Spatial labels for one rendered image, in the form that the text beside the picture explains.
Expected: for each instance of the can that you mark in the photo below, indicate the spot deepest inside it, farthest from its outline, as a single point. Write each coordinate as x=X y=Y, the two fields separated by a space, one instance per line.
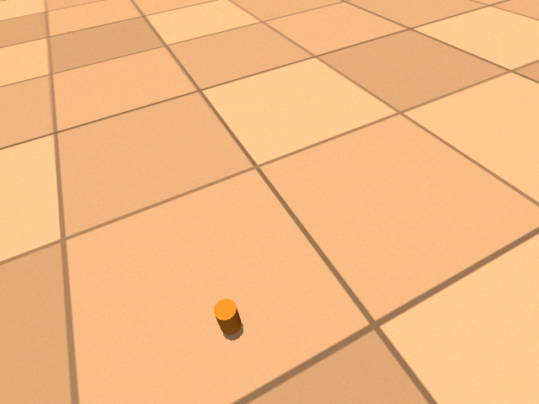
x=227 y=316

